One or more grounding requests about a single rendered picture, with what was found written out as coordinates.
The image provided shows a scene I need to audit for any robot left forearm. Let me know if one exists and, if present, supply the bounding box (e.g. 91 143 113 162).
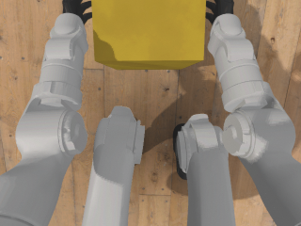
15 12 89 150

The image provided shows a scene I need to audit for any robot left upper arm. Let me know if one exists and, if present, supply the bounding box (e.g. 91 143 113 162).
0 108 88 226

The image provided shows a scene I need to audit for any robot right hand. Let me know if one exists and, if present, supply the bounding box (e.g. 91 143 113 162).
205 0 234 25

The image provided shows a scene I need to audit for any carton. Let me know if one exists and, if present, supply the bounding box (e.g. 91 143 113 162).
91 0 206 70

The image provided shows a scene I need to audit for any robot right upper arm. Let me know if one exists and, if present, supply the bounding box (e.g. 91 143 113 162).
221 108 301 226

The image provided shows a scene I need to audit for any robot right shin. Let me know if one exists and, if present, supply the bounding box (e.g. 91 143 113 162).
182 114 229 174

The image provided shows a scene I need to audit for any robot left hand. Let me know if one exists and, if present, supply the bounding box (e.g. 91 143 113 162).
62 0 92 25

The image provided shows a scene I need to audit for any robot right forearm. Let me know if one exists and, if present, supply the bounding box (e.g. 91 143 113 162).
207 13 296 141

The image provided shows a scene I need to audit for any left robot thigh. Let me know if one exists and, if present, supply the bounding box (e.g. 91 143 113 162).
81 114 145 226

